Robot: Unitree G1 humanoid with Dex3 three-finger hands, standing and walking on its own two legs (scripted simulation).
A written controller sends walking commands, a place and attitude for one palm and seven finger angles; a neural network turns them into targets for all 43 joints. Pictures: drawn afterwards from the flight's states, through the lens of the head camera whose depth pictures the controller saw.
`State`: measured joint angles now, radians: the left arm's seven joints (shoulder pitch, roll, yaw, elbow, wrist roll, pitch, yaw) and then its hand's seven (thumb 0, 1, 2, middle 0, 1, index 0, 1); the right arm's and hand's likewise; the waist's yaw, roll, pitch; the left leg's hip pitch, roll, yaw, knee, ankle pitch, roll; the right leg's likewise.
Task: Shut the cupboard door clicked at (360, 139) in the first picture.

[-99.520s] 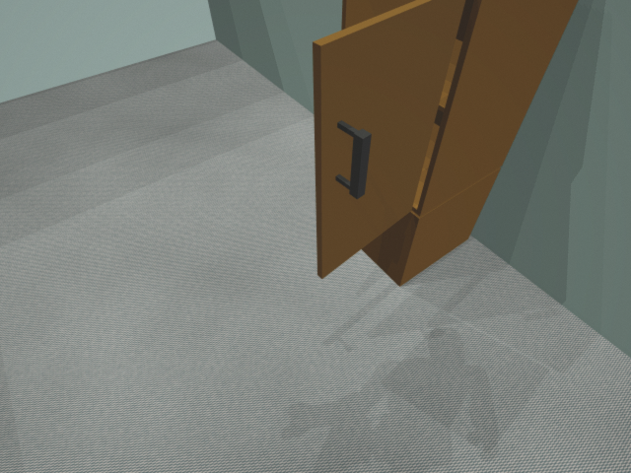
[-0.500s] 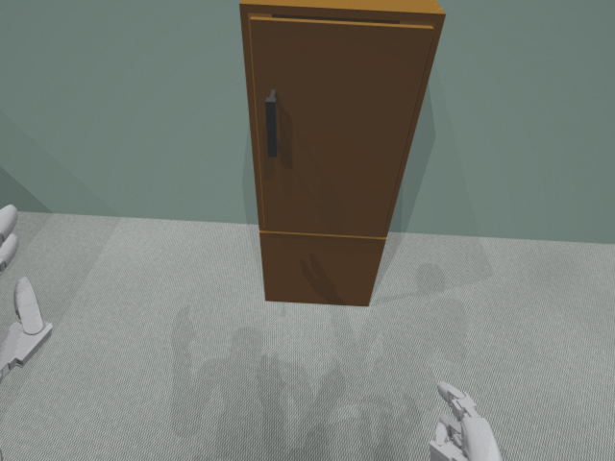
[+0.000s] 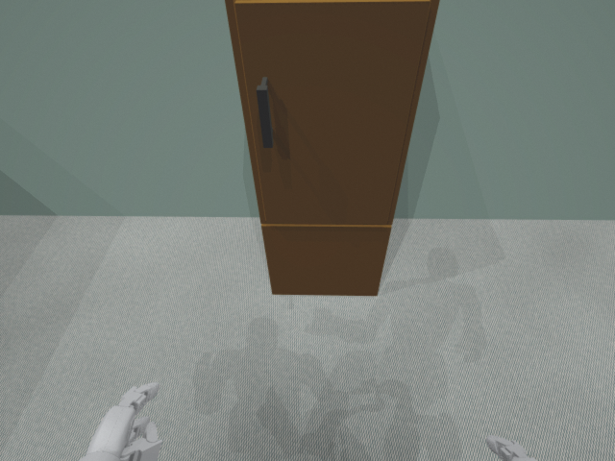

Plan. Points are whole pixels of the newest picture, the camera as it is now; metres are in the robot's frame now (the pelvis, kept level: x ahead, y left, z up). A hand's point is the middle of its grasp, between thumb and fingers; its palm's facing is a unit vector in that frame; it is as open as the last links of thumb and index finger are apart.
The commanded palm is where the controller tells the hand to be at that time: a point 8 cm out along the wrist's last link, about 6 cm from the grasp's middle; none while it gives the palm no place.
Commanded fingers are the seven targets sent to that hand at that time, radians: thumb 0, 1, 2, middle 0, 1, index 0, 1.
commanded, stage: let the arm hang, fingers relaxed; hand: left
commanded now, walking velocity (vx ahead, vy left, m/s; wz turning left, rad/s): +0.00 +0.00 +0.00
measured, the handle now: (266, 113) +0.80 +0.11 +0.05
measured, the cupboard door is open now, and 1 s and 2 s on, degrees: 0 0 0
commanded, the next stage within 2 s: look to check the result in 0.90 s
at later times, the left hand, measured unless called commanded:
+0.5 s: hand out of the picture -0.06 +0.21 -0.15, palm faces +0.01 -0.96 -0.29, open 7.4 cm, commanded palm none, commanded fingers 0.00 0.90 0.90 -0.20 -0.30 -0.20 -0.30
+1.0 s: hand out of the picture +0.04 +0.17 -0.15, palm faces -0.01 -0.98 -0.22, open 7.4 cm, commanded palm none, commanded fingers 0.00 0.90 0.90 -0.20 -0.30 -0.20 -0.30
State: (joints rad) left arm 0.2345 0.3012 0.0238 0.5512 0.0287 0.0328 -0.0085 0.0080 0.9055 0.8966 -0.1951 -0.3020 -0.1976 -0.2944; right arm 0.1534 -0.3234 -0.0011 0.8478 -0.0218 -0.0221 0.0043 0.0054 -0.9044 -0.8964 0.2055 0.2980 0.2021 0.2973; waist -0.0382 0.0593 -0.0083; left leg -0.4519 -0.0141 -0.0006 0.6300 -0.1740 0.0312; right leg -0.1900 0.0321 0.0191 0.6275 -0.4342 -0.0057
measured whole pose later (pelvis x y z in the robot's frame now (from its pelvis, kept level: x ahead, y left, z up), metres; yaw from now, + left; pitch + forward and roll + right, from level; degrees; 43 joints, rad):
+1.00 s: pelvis +0.02 -0.02 +0.02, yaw +0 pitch -2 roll +0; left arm 0.25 0.19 0.01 1.12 0.01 0.00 0.02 0.00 0.91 0.90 -0.20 -0.30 -0.20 -0.29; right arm 0.22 -0.23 -0.01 1.14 -0.02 0.01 -0.03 0.00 -0.91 -0.90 0.20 0.30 0.20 0.30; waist -0.02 0.00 0.03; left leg -0.26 0.00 0.00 0.40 -0.10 0.00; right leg 0.00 0.04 0.03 0.37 -0.33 -0.03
